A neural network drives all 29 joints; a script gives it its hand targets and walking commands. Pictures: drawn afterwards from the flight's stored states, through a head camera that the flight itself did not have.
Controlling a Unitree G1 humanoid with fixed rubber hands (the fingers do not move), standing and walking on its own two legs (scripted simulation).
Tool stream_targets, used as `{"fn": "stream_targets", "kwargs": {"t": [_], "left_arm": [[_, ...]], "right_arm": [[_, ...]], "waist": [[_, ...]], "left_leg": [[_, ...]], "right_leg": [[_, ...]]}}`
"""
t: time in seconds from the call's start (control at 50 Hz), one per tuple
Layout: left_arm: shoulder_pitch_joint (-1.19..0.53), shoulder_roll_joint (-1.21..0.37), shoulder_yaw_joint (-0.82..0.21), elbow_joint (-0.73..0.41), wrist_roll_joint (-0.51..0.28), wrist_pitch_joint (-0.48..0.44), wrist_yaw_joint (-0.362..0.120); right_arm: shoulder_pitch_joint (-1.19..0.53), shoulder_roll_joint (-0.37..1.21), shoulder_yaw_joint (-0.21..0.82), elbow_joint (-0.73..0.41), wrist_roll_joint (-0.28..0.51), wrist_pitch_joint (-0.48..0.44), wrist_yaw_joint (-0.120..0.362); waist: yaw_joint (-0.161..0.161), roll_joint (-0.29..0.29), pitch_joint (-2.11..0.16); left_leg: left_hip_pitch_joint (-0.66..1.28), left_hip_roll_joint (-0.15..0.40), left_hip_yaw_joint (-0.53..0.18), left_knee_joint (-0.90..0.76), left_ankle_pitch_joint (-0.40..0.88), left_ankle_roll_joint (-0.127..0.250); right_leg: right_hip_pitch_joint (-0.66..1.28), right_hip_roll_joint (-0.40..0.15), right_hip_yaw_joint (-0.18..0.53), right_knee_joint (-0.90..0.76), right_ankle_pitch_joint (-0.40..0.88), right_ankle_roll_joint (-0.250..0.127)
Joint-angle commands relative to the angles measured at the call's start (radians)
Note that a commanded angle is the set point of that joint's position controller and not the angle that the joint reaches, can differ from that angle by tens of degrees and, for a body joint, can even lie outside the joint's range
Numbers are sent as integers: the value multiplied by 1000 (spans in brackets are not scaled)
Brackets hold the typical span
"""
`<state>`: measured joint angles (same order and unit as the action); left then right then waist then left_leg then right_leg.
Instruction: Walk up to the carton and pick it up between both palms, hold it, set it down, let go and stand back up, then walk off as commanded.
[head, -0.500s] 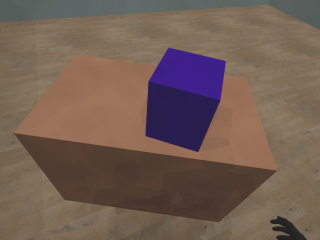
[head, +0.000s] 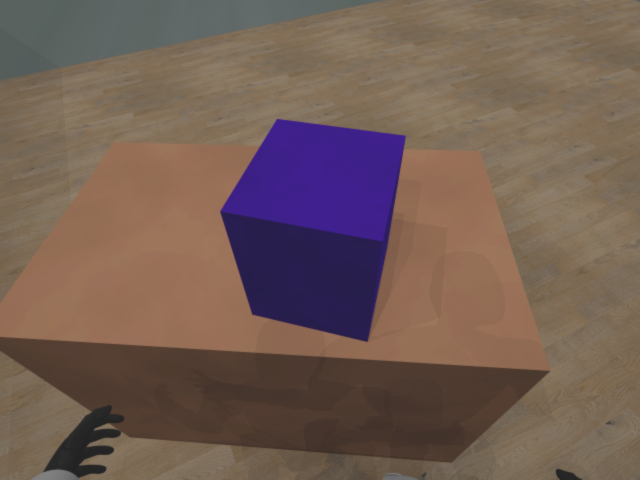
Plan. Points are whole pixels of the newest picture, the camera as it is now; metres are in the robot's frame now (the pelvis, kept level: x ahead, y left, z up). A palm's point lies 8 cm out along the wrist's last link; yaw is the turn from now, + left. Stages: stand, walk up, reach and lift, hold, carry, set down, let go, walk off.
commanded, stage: walk up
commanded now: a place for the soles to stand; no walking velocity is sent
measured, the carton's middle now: (323, 232) +0.48 +0.00 +0.01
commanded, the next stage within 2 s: stand in 0.86 s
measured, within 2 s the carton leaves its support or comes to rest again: neither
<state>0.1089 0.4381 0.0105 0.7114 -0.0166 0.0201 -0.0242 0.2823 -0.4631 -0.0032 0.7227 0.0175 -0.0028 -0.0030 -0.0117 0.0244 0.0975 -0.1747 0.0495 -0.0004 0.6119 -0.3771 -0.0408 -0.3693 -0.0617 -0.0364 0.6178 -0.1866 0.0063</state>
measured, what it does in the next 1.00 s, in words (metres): stands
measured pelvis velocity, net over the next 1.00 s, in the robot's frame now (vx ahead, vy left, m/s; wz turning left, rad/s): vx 0.04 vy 0.01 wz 0.05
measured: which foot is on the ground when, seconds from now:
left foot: down 0.00-1.00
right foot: down 0.00-1.00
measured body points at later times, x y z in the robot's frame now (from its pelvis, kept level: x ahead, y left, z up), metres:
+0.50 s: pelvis +0.01 +0.01 +0.02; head +0.01 +0.01 +0.47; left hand +0.09 +0.33 -0.10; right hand +0.14 -0.31 -0.09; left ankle -0.02 +0.16 -0.72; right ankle +0.09 -0.13 -0.72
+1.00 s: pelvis +0.04 +0.01 +0.02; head +0.05 +0.00 +0.47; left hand +0.12 +0.34 -0.09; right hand +0.15 -0.31 -0.10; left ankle -0.02 +0.16 -0.72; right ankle +0.09 -0.13 -0.72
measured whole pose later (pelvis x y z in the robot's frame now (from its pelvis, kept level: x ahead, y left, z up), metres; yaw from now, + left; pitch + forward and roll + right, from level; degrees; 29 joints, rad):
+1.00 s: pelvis +0.04 +0.01 +0.02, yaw +3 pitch -2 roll +0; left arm 0.09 0.40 0.03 1.05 -0.01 -0.02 -0.01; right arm 0.12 -0.40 -0.03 1.05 0.00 -0.02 -0.01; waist 0.02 0.02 0.07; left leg -0.04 0.06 -0.03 0.36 -0.29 -0.06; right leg -0.21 -0.07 -0.09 0.39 -0.13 0.03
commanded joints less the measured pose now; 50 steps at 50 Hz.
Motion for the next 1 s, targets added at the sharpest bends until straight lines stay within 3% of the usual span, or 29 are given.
{"fn": "stream_targets", "kwargs": {"t": [0.0,0.02,0.06,0.08,0.1,0.12,0.2,0.22,0.24,0.3,0.32,0.44,0.46,0.48,0.54,0.56,0.58,0.6,0.64,0.66,0.72,0.74,0.78,0.82,0.88,0.9,0.94,0.96,0.98], "left_arm": [[-41,191,58,-24,-3,-22,3],[-22,182,50,-11,-6,-25,5],[-46,179,46,19,-8,-23,1],[-75,174,40,12,-12,-24,-1],[-57,186,42,44,-13,-23,-2],[-38,194,53,69,-11,-23,-3],[-65,181,51,126,-17,-25,-9],[-94,193,46,138,-10,-29,-4],[-108,193,54,138,-6,-25,-7],[-71,163,45,185,-17,-25,-7],[-101,165,47,201,-17,-24,-8],[-68,168,54,269,-11,-29,1],[-86,159,57,256,-5,-32,-2],[-78,132,49,263,-7,-30,-1],[-37,144,45,294,-8,-34,6],[-61,144,52,305,-6,-34,5],[-65,152,51,283,-3,-38,5],[-30,151,53,273,-3,-44,10],[-64,148,60,275,6,-46,13],[-67,140,57,268,9,-46,10],[-55,144,53,276,-9,-44,12],[-51,108,50,281,4,-51,15],[-32,156,60,298,2,-53,22],[-20,161,58,294,0,-51,23],[-25,146,57,300,5,-52,28],[-36,124,56,300,2,-42,17],[-20,158,60,307,10,-44,26],[-16,156,62,305,1,-45,29],[1,151,58,304,0,-47,27]], "right_arm": [[44,-178,-57,-2,1,-33,-4],[21,-199,-55,16,-12,-34,-7],[15,-194,-55,45,-9,-39,-11],[7,-174,-48,52,3,-40,-12],[-39,-170,-45,56,10,-44,-13],[-63,-188,-56,71,1,-37,-5],[-129,-179,-53,114,3,-38,0],[-108,-159,-45,126,6,-39,-2],[-74,-154,-45,146,15,-41,-2],[-164,-166,-50,167,-1,-41,6],[-163,-139,-42,177,6,-43,5],[-203,-147,-57,203,8,-43,0],[-204,-155,-62,211,-9,-41,-2],[-187,-157,-61,222,0,-42,-5],[-210,-133,-57,224,5,-46,-8],[-230,-124,-59,227,1,-41,-8],[-204,-124,-56,237,1,-41,-1],[-212,-136,-62,231,-10,-35,-1],[-175,-107,-62,238,-8,-33,0],[-177,-121,-57,259,-7,-34,-2],[-183,-130,-60,248,1,-38,-5],[-223,-127,-70,256,-10,-36,-3],[-191,-112,-62,262,-9,-38,-8],[-153,-121,-61,275,-2,-37,-10],[-193,-111,-60,274,-15,-28,-9],[-174,-123,-66,286,-23,-28,-13],[-190,-111,-58,282,-15,-29,-13],[-183,-119,-61,286,-9,-26,-12],[-199,-122,-65,277,-12,-27,-15]], "waist": [[13,-190,-142],[24,-112,-106],[19,-170,-128],[-4,-158,-134],[17,-115,-132],[27,-72,-170],[32,-42,-63],[14,-107,-76],[4,-103,-109],[39,25,-97],[28,-17,-85],[34,34,-98],[37,-25,-64],[36,-21,-121],[38,1,-62],[35,-44,-34],[29,64,-101],[43,15,-107],[7,-12,-65],[7,-51,-85],[19,16,-101],[38,-8,-101],[25,-55,-119],[22,-31,-121],[33,-55,-103],[41,30,-81],[43,-85,-95],[43,-29,-142],[41,-61,-142]], "left_leg": [[-70,37,-58,-135,47,61],[-53,32,-48,-133,85,43],[-28,33,-47,-145,122,40],[-11,52,-76,-171,143,47],[-17,74,-85,-206,197,53],[-11,54,-40,-189,166,49],[-59,69,-50,-249,81,63],[-20,55,-70,-252,136,62],[-6,71,-56,-273,126,62],[-48,66,-44,-314,73,59],[-112,74,-65,-326,75,61],[-67,66,-70,-346,53,65],[-100,77,-66,-344,63,64],[-54,94,-67,-332,156,61],[-76,85,-80,-338,151,70],[-108,88,-85,-353,120,64],[-79,74,-74,-341,50,69],[-31,64,-51,-330,82,75],[-40,62,-42,-314,69,70],[14,74,-59,-316,109,70],[-30,89,-79,-350,146,78],[11,80,-57,-340,188,66],[20,83,-61,-315,272,57],[40,90,-67,-295,342,59],[53,81,-49,-315,296,59],[3,74,-28,-312,267,60],[12,90,-58,-299,330,57],[28,86,-47,-297,331,52],[75,81,-34,-293,336,53]], "right_leg": [[166,-140,163,-200,-21,-95],[150,-146,199,-210,59,-92],[159,-151,186,-242,80,-82],[151,-147,164,-219,129,-83],[168,-132,130,-203,173,-69],[217,-108,108,-215,49,-64],[176,-116,112,-288,-18,-47],[157,-135,127,-312,-7,-54],[185,-106,104,-282,-41,-53],[214,-97,99,-268,-22,-47],[261,-109,81,-274,11,-29],[242,-102,82,-325,-74,-26],[241,-87,73,-300,-86,-27],[278,-101,70,-301,-5,-33],[251,-93,56,-292,57,-27],[266,-83,33,-292,62,-13],[280,-89,46,-285,-12,-18],[259,-99,71,-314,-45,-20],[212,-93,55,-327,-104,-21],[203,-112,72,-329,-33,-18],[267,-94,50,-283,31,-30],[244,-97,63,-309,62,-27],[292,-104,43,-286,156,-22],[288,-110,29,-258,258,-28],[245,-105,39,-273,197,-31],[277,-117,49,-278,132,-45],[293,-94,5,-264,203,-30],[348,-110,20,-270,266,-31],[294,-106,35,-276,282,-37]]}}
